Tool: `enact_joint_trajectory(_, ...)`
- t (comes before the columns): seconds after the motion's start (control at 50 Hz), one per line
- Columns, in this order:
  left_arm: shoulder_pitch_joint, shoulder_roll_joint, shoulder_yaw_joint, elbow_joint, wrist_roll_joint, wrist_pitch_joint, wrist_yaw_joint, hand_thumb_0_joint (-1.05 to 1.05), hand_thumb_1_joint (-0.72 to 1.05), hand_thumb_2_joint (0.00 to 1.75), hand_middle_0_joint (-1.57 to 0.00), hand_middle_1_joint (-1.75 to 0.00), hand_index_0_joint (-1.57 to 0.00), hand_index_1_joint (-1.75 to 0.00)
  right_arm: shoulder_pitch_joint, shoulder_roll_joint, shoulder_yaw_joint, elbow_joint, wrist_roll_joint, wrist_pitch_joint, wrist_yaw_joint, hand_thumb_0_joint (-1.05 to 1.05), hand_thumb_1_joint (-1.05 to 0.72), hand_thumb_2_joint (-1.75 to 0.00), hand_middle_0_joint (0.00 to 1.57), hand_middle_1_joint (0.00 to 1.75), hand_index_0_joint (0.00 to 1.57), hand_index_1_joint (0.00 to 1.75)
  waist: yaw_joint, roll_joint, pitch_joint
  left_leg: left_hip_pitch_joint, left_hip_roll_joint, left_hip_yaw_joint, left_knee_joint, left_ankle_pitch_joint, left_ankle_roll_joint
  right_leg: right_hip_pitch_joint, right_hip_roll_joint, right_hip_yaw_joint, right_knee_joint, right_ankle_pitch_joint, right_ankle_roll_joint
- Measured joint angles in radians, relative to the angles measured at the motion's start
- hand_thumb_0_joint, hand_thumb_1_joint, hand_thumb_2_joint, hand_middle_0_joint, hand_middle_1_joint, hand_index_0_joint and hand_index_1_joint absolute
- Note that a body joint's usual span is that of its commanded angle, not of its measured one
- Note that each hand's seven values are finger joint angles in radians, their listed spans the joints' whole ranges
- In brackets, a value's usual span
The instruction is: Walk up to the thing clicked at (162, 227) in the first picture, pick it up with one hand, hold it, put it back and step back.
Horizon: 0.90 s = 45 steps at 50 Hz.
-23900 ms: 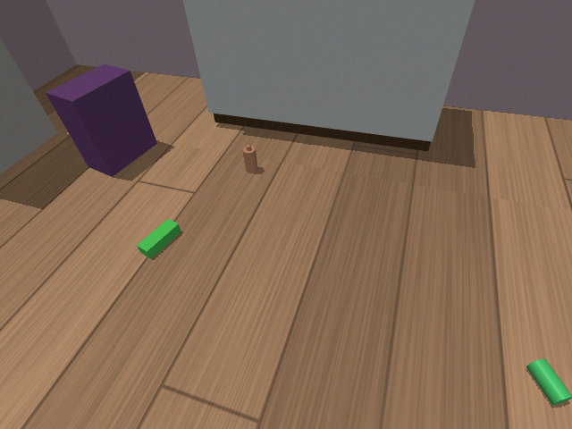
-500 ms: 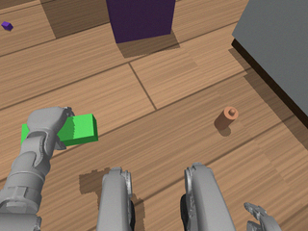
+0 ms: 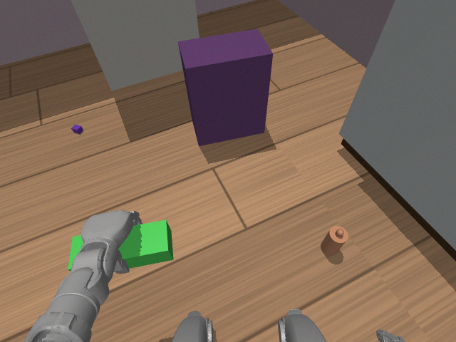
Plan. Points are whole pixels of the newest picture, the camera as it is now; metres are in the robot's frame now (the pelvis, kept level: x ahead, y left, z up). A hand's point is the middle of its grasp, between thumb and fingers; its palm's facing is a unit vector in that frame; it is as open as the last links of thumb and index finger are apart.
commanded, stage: lift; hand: left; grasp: from above
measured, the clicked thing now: (124, 248) +0.35 +0.25 -0.10
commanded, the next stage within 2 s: hold in 0.36 s
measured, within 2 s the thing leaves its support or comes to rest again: neither
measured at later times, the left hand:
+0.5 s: hand (114, 221) +0.36 +0.23 +0.01, palm faces -0.43 -0.10 -0.90, open 9.6 cm
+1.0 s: hand (115, 204) +0.37 +0.22 +0.04, palm faces -0.44 -0.08 -0.89, open 9.6 cm
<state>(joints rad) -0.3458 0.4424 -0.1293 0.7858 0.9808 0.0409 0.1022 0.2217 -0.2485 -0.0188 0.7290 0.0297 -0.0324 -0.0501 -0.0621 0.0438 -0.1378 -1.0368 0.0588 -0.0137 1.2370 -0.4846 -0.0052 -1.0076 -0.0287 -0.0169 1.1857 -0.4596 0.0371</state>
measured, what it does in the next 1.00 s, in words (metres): rises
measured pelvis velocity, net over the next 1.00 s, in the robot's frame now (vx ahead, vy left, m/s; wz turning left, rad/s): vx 0.06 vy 0.00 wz -0.02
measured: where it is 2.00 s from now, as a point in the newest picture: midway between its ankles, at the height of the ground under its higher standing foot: outside the picture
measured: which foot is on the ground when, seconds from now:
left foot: down 0.00-1.00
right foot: down 0.00-1.00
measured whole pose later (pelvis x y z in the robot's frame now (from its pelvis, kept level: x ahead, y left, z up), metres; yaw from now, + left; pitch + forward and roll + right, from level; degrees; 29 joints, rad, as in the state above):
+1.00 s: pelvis +0.06 +0.00 +0.10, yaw -1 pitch +5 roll +0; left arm -0.32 0.36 -0.20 0.80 0.98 0.08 0.06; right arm 0.24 -0.26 -0.05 0.72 0.04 0.02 -0.02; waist -0.02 0.04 -0.06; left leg -0.39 0.04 0.05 0.61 -0.31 -0.01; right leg -0.40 -0.04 0.02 0.61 -0.30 0.04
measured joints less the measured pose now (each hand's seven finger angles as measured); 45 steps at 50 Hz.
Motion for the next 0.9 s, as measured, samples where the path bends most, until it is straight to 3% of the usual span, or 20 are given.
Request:
enact_joint_trajectory(0.2,-0.021,-0.048,-0.022,0.085,-0.002,0.018,0.038,0.0,0.09,0.39,-0.72,-0.51,-0.74,-0.46,0.032,0.002,-0.009,0.02,-0.004,-0.006,0.003,0.01,-0.9,-0.9,0.2,0.3,0.2,0.3,-0.001,-0.006,0.027,0.221,-0.001,0.023,-0.214,0.06,-0.001,0.212,0.0,0.01,-0.208,0.062,0.0)
enact_joint_trajectory(0.48,-0.005,-0.075,-0.053,0.093,-0.01,0.037,0.037,0.0,0.08,0.4,-0.72,-0.5,-0.75,-0.45,0.041,0.003,-0.014,0.027,0.001,0.011,0.013,0.01,-0.89,-0.9,0.2,0.3,0.2,0.3,0.015,-0.009,0.052,0.44,-0.012,0.048,-0.429,0.122,0.001,0.419,-0.007,0.024,-0.41,0.121,0.003)
enact_joint_trajectory(0.9,0.012,-0.083,-0.073,0.035,-0.003,0.041,-0.023,0.0,0.08,0.4,-0.72,-0.5,-0.75,-0.45,0.021,-0.009,-0.027,0.004,0.01,0.041,0.029,0.01,-0.89,-0.89,0.2,0.3,0.2,0.3,0.04,-0.004,0.075,0.619,-0.019,0.063,-0.597,0.166,-0.003,0.584,-0.012,0.031,-0.556,0.156,0.002)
